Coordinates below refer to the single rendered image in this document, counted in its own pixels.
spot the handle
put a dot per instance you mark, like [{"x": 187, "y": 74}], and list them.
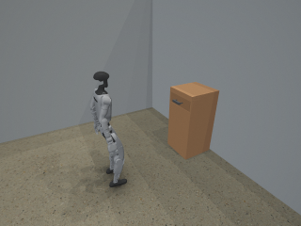
[{"x": 176, "y": 102}]

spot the right robot forearm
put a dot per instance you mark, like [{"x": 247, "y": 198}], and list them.
[{"x": 106, "y": 131}]

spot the robot left thigh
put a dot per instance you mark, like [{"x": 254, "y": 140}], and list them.
[{"x": 113, "y": 131}]

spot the drawer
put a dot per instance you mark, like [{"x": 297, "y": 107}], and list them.
[{"x": 185, "y": 103}]

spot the right robot hand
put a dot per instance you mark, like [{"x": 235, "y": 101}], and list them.
[{"x": 112, "y": 147}]

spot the right robot shin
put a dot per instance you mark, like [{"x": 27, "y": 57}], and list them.
[{"x": 118, "y": 166}]

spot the left robot upper arm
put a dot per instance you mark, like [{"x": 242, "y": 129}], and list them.
[{"x": 92, "y": 104}]

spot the right robot upper arm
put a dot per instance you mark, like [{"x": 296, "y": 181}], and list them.
[{"x": 105, "y": 102}]

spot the left robot forearm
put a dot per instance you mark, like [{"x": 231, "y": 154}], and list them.
[{"x": 94, "y": 115}]

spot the left robot hand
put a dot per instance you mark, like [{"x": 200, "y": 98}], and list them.
[{"x": 96, "y": 128}]

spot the cabinet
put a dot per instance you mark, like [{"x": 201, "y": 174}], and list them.
[{"x": 190, "y": 132}]

